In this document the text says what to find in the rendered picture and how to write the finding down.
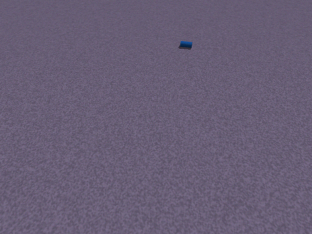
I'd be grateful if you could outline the can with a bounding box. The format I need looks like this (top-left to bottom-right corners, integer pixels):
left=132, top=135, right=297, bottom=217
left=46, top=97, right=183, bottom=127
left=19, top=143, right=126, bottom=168
left=180, top=41, right=192, bottom=48

